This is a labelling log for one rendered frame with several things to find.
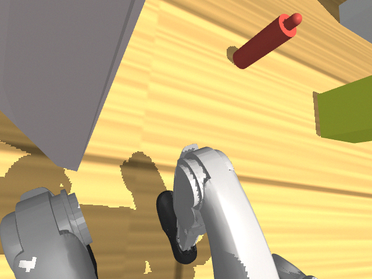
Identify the right robot foot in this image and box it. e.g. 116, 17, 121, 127
156, 190, 197, 264

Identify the right robot hand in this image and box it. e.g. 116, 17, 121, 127
272, 253, 306, 279

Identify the left robot foot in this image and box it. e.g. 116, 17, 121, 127
86, 244, 98, 279

